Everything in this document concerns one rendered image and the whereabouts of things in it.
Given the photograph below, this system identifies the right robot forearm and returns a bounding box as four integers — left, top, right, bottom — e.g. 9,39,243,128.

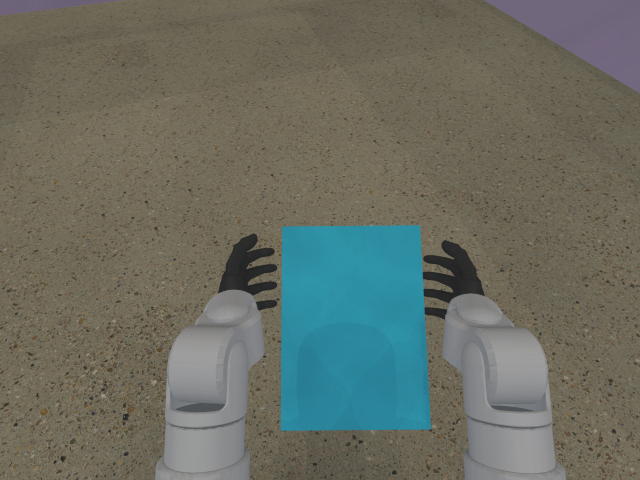
442,294,566,480

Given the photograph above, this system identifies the robot left hand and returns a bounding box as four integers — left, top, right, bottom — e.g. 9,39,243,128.
218,234,277,311

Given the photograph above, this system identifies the left robot forearm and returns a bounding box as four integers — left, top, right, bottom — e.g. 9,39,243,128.
155,290,265,480

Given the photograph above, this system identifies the robot right hand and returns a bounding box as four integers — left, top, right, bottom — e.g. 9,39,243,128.
423,240,485,319

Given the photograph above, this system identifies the carton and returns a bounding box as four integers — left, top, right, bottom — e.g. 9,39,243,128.
281,225,431,431

